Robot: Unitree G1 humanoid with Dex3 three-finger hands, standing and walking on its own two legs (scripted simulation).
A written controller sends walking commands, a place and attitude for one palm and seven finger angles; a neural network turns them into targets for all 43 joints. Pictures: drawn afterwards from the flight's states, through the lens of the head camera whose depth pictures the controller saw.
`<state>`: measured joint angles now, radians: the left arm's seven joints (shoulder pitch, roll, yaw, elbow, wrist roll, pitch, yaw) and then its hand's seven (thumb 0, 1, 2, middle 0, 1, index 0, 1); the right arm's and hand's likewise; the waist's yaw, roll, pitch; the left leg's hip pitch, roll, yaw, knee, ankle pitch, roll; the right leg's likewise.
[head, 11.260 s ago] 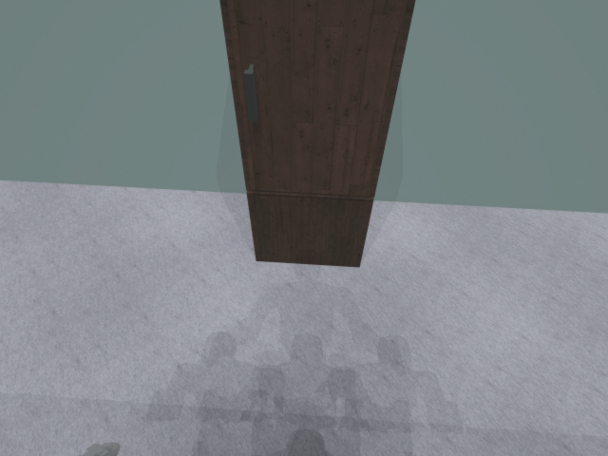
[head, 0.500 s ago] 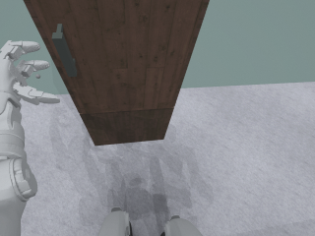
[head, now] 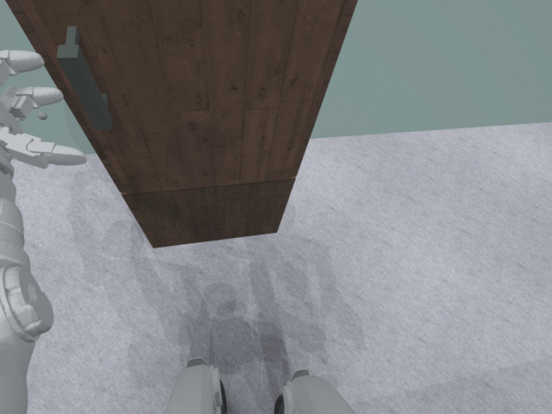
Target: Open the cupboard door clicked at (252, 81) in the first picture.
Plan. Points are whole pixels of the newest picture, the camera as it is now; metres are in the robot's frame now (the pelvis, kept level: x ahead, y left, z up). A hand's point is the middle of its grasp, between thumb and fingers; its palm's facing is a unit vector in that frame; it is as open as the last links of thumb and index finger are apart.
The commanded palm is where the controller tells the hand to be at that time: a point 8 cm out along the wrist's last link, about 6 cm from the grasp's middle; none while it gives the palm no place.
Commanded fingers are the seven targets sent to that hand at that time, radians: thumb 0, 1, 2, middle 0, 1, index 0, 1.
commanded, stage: move the hooked fingers beside the handle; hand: left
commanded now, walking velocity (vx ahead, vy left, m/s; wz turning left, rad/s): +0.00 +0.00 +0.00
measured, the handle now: (89, 81) +0.56 +0.23 +0.08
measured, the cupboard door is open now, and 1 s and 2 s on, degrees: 0 0 0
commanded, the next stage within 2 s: slide the fingers in behind the handle in 0.48 s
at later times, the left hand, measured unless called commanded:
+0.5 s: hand (40, 120) +0.48 +0.27 +0.09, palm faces +0.13 -0.99 +0.00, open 14.0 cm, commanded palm +0.47 +0.31 +0.08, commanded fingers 0.00 -0.50 0.30 -0.30 -1.20 -0.30 -1.20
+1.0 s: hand (68, 113) +0.50 +0.25 +0.08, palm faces +0.12 -0.99 +0.01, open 14.0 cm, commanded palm +0.48 +0.28 +0.08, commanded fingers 0.00 -0.50 0.30 -0.30 -1.20 -0.30 -1.20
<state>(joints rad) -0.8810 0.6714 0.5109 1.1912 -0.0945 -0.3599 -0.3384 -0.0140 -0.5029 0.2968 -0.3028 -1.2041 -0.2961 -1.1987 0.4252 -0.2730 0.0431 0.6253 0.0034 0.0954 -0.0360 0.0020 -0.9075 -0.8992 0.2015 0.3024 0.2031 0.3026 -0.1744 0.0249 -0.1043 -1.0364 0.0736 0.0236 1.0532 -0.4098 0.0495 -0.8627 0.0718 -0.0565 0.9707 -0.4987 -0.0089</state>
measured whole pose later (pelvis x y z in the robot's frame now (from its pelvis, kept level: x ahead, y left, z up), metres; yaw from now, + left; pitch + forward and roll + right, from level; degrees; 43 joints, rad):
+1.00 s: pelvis +0.00 +0.00 +0.00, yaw +1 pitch +22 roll -5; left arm -0.92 0.60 0.45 1.21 -0.09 -0.37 -0.26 -0.01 -0.50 0.30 -0.30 -1.20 -0.30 -1.20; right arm 0.41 -0.26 0.05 0.64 0.00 0.09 -0.02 0.00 -0.91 -0.90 0.20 0.30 0.20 0.30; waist -0.18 0.03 -0.11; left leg -1.04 0.07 0.01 1.06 -0.41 0.05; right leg -0.86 0.07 -0.06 0.98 -0.50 -0.01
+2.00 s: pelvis +0.00 -0.01 +0.00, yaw +1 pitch +21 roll -4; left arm -0.91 0.48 0.39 1.20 -0.07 -0.41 -0.13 -0.01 -0.50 0.30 -0.30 -1.20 -0.30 -1.20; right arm 0.40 -0.25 0.03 0.65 -0.01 0.08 0.01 0.00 -0.91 -0.90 0.20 0.30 0.20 0.30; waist -0.17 0.04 -0.12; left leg -1.02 0.06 0.01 1.06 -0.42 0.04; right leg -0.86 0.06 -0.06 1.00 -0.52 -0.02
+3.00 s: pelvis +0.00 -0.01 +0.00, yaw +1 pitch +21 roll -4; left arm -0.87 0.46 0.37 1.18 -0.09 -0.42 -0.14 0.01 0.72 0.81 -0.34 -1.33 -0.35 -1.33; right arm 0.39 -0.26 0.02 0.66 -0.01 0.08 0.01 0.00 -0.91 -0.90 0.20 0.30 0.20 0.30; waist -0.16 0.04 -0.13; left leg -1.00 0.06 0.01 1.05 -0.42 0.04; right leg -0.83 0.06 -0.06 0.99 -0.52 -0.02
